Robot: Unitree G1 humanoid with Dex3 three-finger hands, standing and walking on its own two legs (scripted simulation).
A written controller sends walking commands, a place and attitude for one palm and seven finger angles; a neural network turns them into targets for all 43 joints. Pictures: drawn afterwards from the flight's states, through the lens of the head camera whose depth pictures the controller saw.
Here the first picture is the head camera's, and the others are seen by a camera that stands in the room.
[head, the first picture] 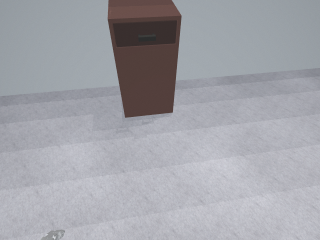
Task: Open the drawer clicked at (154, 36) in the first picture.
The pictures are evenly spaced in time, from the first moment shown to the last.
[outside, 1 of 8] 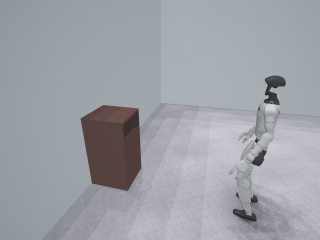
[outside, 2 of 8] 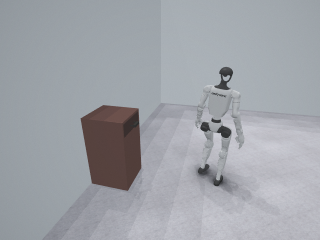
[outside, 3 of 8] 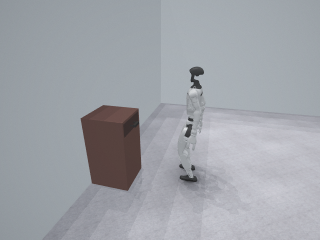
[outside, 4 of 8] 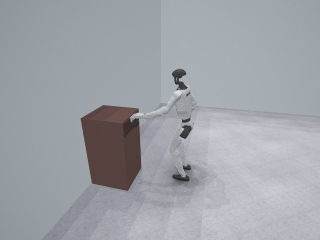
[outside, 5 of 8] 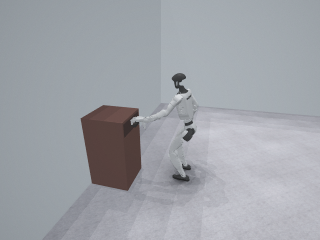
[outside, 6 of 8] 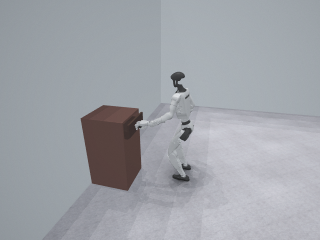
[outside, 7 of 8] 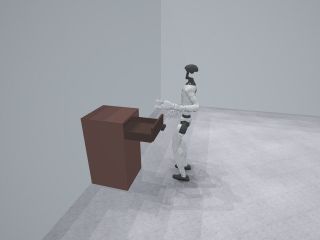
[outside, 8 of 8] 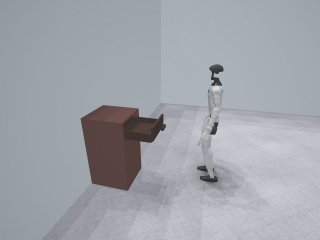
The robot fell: no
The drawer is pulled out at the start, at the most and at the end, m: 0.00 0.30 0.30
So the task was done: yes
